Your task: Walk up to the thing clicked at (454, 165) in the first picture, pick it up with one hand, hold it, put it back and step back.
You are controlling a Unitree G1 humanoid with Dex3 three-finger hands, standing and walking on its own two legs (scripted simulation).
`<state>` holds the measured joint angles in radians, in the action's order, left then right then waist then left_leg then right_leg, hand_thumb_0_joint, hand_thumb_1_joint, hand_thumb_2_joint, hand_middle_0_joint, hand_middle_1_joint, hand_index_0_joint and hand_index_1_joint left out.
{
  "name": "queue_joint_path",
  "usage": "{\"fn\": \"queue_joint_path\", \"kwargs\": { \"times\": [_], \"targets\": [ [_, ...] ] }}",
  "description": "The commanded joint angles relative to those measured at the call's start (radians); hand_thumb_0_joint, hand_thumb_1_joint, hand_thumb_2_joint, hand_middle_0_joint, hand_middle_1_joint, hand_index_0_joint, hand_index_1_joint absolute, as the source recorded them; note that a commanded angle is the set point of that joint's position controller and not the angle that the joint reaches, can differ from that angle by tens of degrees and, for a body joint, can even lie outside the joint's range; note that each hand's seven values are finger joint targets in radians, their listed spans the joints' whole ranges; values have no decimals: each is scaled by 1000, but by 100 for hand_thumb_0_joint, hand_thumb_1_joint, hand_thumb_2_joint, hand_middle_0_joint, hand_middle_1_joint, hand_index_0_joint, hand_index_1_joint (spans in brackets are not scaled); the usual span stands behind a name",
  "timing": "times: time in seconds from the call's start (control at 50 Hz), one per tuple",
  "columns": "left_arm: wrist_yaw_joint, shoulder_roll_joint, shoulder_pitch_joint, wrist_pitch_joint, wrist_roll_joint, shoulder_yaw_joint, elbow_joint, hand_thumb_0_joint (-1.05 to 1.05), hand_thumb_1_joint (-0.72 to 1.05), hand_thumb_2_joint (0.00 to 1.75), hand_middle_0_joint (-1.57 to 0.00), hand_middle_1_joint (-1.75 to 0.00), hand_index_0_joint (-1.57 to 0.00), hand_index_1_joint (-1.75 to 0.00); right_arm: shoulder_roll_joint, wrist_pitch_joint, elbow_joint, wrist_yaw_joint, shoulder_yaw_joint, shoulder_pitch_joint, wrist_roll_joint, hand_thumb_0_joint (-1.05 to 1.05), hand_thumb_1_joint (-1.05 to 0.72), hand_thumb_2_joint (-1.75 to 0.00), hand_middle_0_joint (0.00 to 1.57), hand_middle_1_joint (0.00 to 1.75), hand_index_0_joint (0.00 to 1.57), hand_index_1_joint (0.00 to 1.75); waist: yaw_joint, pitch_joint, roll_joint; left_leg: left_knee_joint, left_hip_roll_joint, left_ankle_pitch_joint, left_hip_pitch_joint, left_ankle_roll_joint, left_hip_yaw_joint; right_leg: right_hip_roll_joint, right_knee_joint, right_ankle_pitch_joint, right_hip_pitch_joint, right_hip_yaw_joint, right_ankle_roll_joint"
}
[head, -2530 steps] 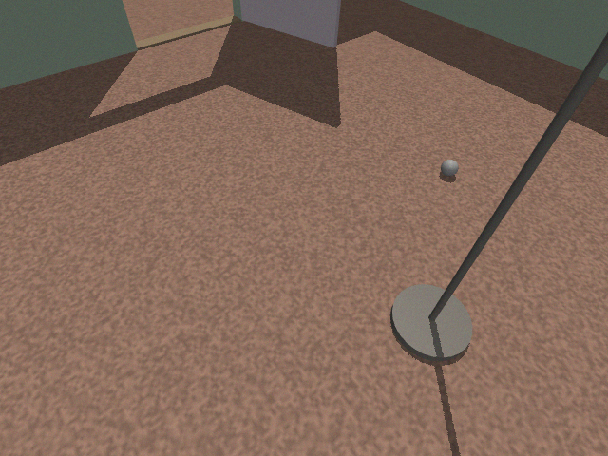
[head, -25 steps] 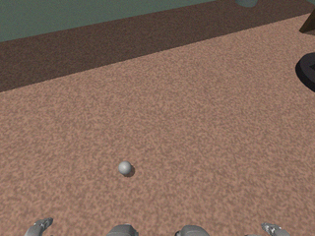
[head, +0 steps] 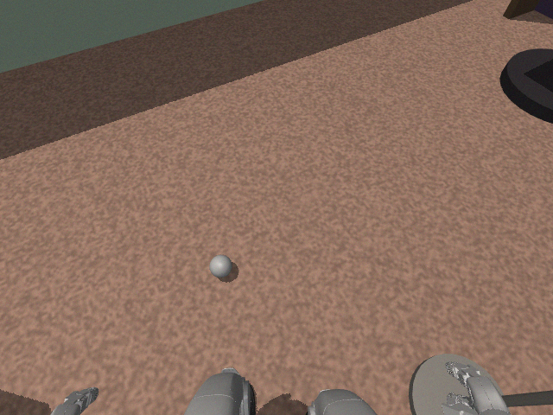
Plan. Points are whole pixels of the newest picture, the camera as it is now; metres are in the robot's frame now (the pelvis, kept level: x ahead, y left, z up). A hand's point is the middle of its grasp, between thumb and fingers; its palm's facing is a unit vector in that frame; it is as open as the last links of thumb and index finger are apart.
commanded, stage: step back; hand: left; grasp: from above
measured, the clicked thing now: (220, 266) +0.61 +0.19 -0.71
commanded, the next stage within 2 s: none
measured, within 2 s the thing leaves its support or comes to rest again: neither
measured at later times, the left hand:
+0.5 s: hand out of the picture -0.04 +0.28 -0.14, palm faces +0.05 -0.94 -0.34, open 7.4 cm
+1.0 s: hand out of the picture -0.21 +0.25 -0.11, palm faces +0.01 -0.90 -0.44, open 7.4 cm
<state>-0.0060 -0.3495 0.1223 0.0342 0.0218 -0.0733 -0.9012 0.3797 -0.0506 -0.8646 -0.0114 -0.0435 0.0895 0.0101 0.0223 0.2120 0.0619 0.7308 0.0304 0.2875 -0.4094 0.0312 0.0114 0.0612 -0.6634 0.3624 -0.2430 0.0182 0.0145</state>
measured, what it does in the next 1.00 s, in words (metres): walks backwards: left foot, then right foot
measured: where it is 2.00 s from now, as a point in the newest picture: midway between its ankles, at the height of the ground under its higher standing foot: outside the picture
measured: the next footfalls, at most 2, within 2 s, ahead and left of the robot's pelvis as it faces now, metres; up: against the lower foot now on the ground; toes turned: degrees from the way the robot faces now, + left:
left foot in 0.30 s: -0.07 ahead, +0.13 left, +0.00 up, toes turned +0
right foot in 0.72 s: -0.22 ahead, -0.14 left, +0.00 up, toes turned +0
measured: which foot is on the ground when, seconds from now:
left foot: up 0.00-0.28, down 0.30-0.76, up 0.78-1.00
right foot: down 0.00-0.32, up 0.34-0.70, down 0.72-1.00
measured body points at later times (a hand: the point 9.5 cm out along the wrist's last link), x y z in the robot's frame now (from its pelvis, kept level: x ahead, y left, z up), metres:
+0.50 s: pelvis -0.14 +0.02 +0.02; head -0.08 +0.05 +0.46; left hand -0.04 +0.33 -0.12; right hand -0.03 -0.29 -0.08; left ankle -0.11 +0.12 -0.72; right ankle -0.16 -0.14 -0.62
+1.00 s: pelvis -0.31 -0.02 +0.01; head -0.26 -0.04 +0.46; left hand -0.21 +0.30 -0.09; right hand -0.24 -0.35 -0.12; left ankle -0.35 +0.11 -0.66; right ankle -0.26 -0.14 -0.72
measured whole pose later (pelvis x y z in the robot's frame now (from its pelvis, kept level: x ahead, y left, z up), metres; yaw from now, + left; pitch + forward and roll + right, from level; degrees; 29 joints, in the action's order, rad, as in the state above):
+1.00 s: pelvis -0.31 -0.02 +0.01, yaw +1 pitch -1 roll +1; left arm -0.01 -0.37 0.17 0.05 0.04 -0.08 -0.80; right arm 0.41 -0.05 -0.87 -0.03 -0.05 0.23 0.01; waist -0.01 0.13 0.02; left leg 1.01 -0.08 0.49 -0.38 -0.02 -0.10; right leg -0.03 -0.61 0.24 -0.35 0.00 0.01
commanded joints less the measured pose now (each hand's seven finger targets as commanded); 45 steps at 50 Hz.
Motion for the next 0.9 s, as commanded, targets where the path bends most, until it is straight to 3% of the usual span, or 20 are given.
{"fn": "queue_joint_path", "kwargs": {
  "times": [0.0, 0.04, 0.08, 0.2, 0.26, 0.28, 0.3, 0.32, 0.34, 0.36, 0.4, 0.56, 0.64, 0.7, 0.72, 0.74, 0.76, 0.78, 0.82, 0.88],
  "targets": [
    [-17, -363, -35, -33, 19, -97, 143, 0, 90, 90, -20, -30, -20, -30, 216, 12, 67, -20, -72, 13, -5, 0, -90, -90, 20, 30, 20, 30, -39, -161, -313, 457, -106, 329, -8, -40, -172, -487, 357, -315, -157, 582, 330],
    [-21, -269, -53, -35, 2, -78, 156, 0, 90, 90, -20, -30, -20, -30, 209, 14, 31, -8, -60, 56, -15, 0, -90, -90, 20, 30, 20, 30, -12, -144, -178, 487, -152, 230, -17, -33, -198, -338, 297, -447, -113, 328, 248],
    [-23, -255, -78, -31, 9, -79, 163, 0, 90, 90, -20, -30, -20, -30, 183, 20, 22, -14, -48, 87, -17, 0, -90, -90, 20, 30, 20, 30, -1, -169, -193, 499, -176, 191, -36, -41, -174, -262, 256, -466, -70, 216, 188],
    [-30, -245, 39, -13, 17, -68, 175, 0, 90, 90, -20, -30, -20, -30, 171, 39, 64, -18, -37, 74, -8, 0, -90, -90, 20, 30, 20, 30, -67, -281, -261, 14, -63, 235, -38, -47, -84, -280, 142, -593, 252, 210, 187],
    [-19, -265, 10, 8, -7, -61, 187, 0, 90, 90, -20, -30, -20, -30, 164, 51, 24, -18, -51, 172, 6, 0, -90, -90, 20, 30, 20, 30, -14, -309, -250, -352, -59, -59, 155, -28, -19, -237, 18, -570, 178, 158, 134],
    [-17, -235, 8, 15, -13, -49, 199, 0, 90, 90, -20, -30, -20, -30, 196, 55, 26, -18, -65, 170, 20, 0, -90, -90, 20, 30, 20, 30, -17, -303, -199, -366, -5, -189, 237, -9, -115, -202, -15, -430, 48, 157, 82],
    [-16, -192, 28, 18, -17, -41, 210, 0, 90, 90, -20, -30, -20, -30, 294, 54, 37, -17, -92, 143, 36, 0, -90, -90, 20, 30, 20, 30, -27, -299, 35, -370, 196, -337, 334, 61, -381, -68, -162, -150, -170, 85, 30],
    [-26, -204, -5, 16, -16, -51, 209, 0, 90, 90, -20, -30, -20, -30, 360, 50, 61, -5, -97, 74, 37, 0, -90, -90, 20, 30, 20, 30, -16, -245, 144, -392, 322, -411, 225, 178, -496, 52, -312, 249, -237, 76, 5],
    [-39, -227, -42, 16, -3, -63, 208, 0, 90, 90, -20, -30, -20, -30, 385, 52, 69, -5, -102, 78, 33, 0, -90, -90, 20, 30, 20, 30, 38, -224, 182, -420, 392, -390, 95, 275, -575, 42, -471, 318, -182, 170, -3],
    [-37, -244, -44, 16, -1, -65, 191, 0, 90, 90, -20, -30, -20, -30, 338, 55, 64, -10, -94, 39, 29, 0, -90, -90, 20, 30, 20, 30, 12, -187, 128, -418, 359, -340, 57, 266, -502, 27, -557, 247, -183, 192, 2],
    [-25, -223, 38, 15, -20, -66, 160, 0, 90, 90, -20, -30, -20, -30, 245, 57, 90, -14, -62, -50, 37, 0, -90, -90, 20, 30, 20, 30, -57, -187, 63, -353, 200, -445, 153, 166, -263, 59, -622, 143, -246, 207, 11],
    [-17, -206, 57, -1, -2, -63, 170, 0, 90, 90, -20, -30, -20, -30, 228, 51, 97, -24, -73, 94, 13, 0, -90, -90, 20, 30, 20, 30, 21, -276, 92, -242, 229, -566, 442, 234, -239, 5, -345, 166, -259, 111, -60],
    [-9, -204, 126, -6, -3, -64, 129, 0, 90, 90, -20, -30, -20, -30, 264, 31, 125, -17, -81, 36, 19, 0, -90, -90, 20, 30, 20, 30, 0, -314, 157, -216, 211, -445, 318, 189, -215, -41, -19, 93, -65, 25, -31],
    [1, -222, 254, -10, 8, -76, 62, 0, 90, 90, -20, -30, -20, -30, 260, 12, 137, -13, -79, -18, 1, 0, -90, -90, 20, 30, 20, 30, -61, -321, 106, -172, 145, -160, 91, 88, -181, -45, 216, -112, 140, 6, 27],
    [2, -280, 237, -13, 25, -91, 74, 0, 90, 90, -20, -30, -20, -30, 213, 11, 148, -12, -68, -18, -5, 0, -90, -90, 20, 30, 20, 30, -56, -277, -69, -35, 41, 30, -82, 29, -150, -181, 272, -24, 145, 249, 72],
    [6, -382, 154, -12, 20, -113, 121, 0, 90, 90, -20, -30, -20, -30, 172, 13, 166, -21, -61, -29, -8, 0, -90, -90, 20, 30, 20, 30, -68, -207, -321, 200, -142, 270, -157, -30, -81, -373, 380, 82, -40, 482, 190],
    [-2, -432, 62, -11, 29, -118, 161, 0, 90, 90, -20, -30, -20, -30, 220, 8, 153, -32, -79, -42, 0, 0, -90, -90, 20, 30, 20, 30, -90, -130, -368, 405, -101, 318, -69, -49, -154, -503, 451, 92, -276, 606, 298],
    [-9, -390, -7, -14, 21, -108, 178, 0, 90, 90, -20, -30, -20, -30, 245, 10, 124, -28, -85, -2, -4, 0, -90, -90, 20, 30, 20, 30, -44, -86, -318, 457, -79, 263, -8, -41, -192, -479, 453, 100, -366, 544, 274],
    [-13, -290, -88, -18, 20, -85, 190, 0, 90, 90, -20, -30, -20, -30, 215, 13, 75, -16, -71, 77, -12, 0, -90, -90, 20, 30, 20, 30, 11, -90, -205, 514, -152, 166, -23, -29, -181, -302, 337, -119, -267, 240, 192],
    [-13, -265, -38, -17, 27, -87, 193, 0, 90, 90, -20, -30, -20, -30, 190, 26, 67, -22, -52, 114, -5, 0, -90, -90, 20, 30, 20, 30, -21, -158, -217, 475, -162, 159, -53, -50, -145, -240, 262, -234, -110, 160, 160]
  ]
}}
